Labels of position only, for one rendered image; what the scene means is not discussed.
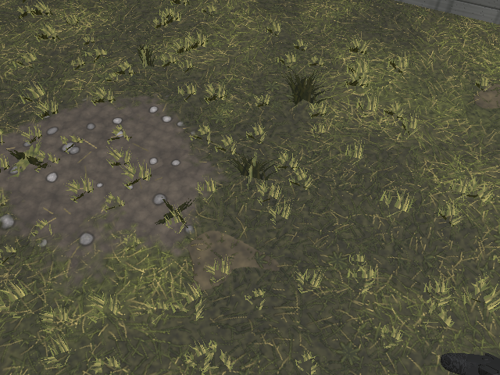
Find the right robot hand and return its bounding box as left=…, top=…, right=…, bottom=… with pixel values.
left=441, top=353, right=500, bottom=375

